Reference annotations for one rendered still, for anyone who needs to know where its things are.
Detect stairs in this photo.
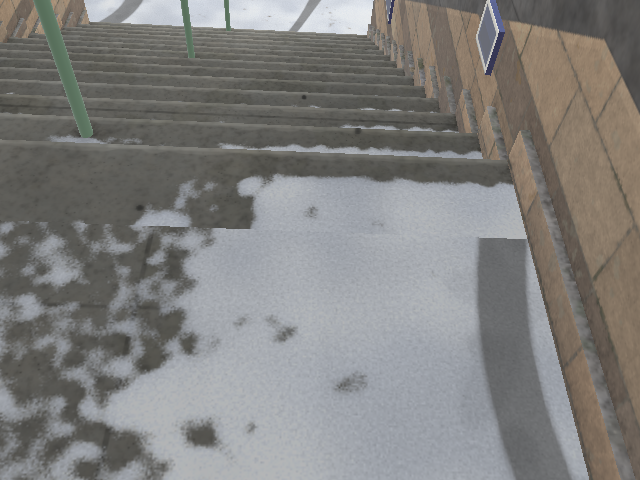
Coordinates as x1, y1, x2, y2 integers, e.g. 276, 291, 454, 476
0, 22, 483, 159

